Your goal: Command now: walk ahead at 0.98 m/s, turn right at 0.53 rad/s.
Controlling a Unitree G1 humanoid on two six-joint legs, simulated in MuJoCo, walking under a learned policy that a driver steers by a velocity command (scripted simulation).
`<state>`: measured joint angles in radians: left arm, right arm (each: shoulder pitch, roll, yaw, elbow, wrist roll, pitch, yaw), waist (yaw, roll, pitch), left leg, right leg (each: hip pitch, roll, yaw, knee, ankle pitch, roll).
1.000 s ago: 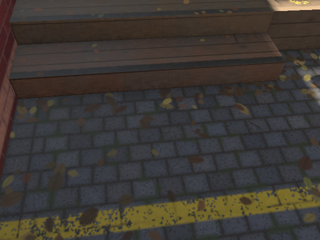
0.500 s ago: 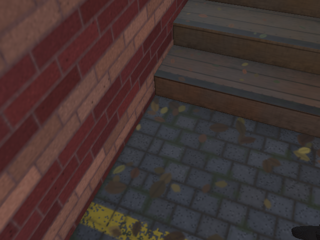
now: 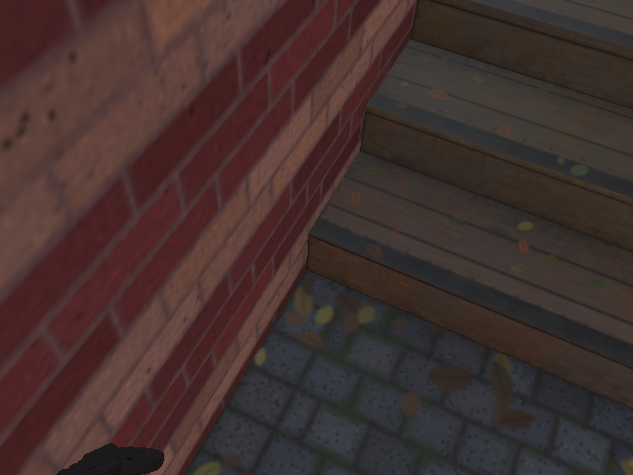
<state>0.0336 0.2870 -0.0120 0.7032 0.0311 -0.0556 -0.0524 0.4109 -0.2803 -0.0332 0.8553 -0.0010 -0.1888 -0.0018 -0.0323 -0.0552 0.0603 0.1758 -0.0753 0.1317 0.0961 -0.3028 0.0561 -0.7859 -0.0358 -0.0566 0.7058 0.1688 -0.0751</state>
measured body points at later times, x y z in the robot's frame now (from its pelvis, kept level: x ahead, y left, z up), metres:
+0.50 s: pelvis +0.39 -0.09 -0.01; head +0.44 -0.11 +0.43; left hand +0.46 +0.19 -0.14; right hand +0.53 -0.38 -0.09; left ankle +0.56 +0.01 -0.74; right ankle +0.26 -0.06 -0.72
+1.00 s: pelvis +0.63 -0.41 -0.03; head +0.64 -0.44 +0.42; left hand +0.92 -0.35 -0.13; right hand +0.51 -0.67 -0.14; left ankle +0.68 -0.22 -0.49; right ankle +0.52 -0.46 -0.73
